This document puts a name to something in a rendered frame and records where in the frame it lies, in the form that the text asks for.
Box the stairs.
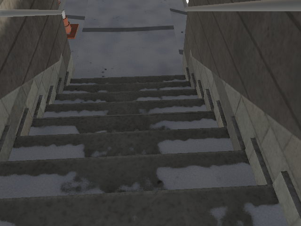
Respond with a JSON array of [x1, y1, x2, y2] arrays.
[[0, 74, 257, 199]]

